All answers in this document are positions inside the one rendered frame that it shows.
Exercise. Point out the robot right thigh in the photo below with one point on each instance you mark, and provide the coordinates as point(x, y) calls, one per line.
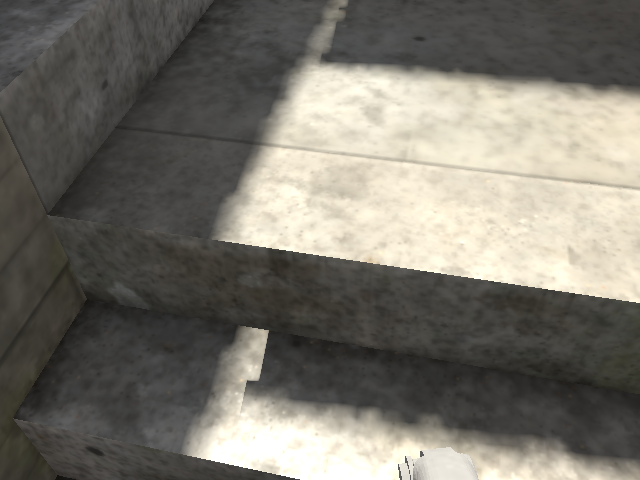
point(437, 464)

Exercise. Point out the robot right shin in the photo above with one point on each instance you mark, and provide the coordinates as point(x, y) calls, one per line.
point(469, 458)

